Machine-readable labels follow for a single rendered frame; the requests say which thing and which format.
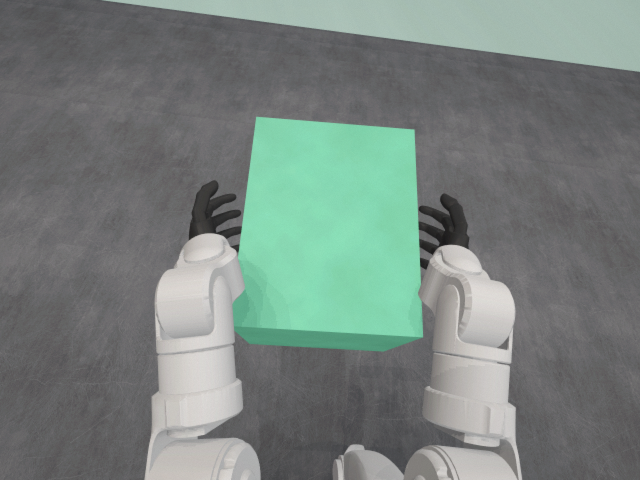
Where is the robot right forearm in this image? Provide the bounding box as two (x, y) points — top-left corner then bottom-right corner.
(418, 245), (522, 480)

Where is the robot right thigh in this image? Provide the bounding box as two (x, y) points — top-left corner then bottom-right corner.
(332, 450), (404, 480)

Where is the robot right hand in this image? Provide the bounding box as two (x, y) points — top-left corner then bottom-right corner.
(418, 194), (469, 269)

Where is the robot left hand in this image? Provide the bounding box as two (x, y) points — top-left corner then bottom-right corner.
(189, 180), (242, 252)

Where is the right robot upper arm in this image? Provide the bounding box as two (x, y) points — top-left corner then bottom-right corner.
(403, 445), (517, 480)

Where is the left robot upper arm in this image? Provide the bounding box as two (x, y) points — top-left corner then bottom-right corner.
(147, 438), (261, 480)

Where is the carton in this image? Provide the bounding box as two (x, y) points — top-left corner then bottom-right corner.
(232, 117), (423, 352)

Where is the robot left forearm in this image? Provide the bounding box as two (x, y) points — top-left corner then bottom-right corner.
(144, 233), (245, 480)

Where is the right robot shin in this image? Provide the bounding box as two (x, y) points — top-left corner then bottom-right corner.
(343, 444), (365, 456)

